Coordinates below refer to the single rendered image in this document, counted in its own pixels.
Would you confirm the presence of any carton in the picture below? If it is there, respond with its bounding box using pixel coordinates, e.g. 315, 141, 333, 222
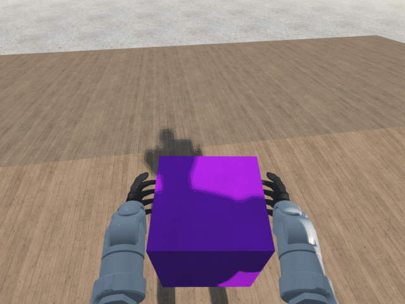
146, 156, 275, 287

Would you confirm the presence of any robot right forearm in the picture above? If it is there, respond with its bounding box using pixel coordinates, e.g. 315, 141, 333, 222
272, 200, 339, 304

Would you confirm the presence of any robot right hand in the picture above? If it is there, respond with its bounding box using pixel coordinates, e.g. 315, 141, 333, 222
261, 172, 290, 216

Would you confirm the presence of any robot left forearm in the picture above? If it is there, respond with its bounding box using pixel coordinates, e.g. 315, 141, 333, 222
89, 201, 147, 304

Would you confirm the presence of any robot left hand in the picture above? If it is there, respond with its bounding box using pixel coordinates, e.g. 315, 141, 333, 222
126, 172, 156, 215

